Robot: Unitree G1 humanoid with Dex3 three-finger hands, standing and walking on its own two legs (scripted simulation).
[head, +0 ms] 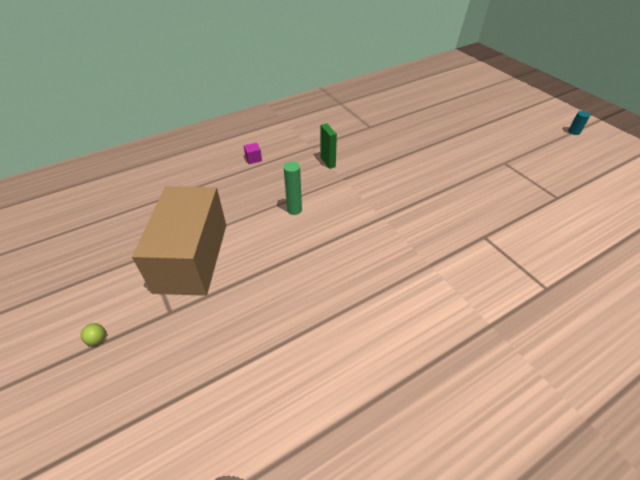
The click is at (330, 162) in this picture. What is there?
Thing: carton on end
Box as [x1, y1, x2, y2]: [320, 123, 336, 168]
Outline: 326,123 321,125 320,157 330,168 335,166 336,134
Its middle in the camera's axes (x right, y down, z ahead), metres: +0.05 -0.50 +2.00
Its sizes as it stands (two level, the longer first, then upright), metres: 0.109 0.037 0.198
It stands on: the floor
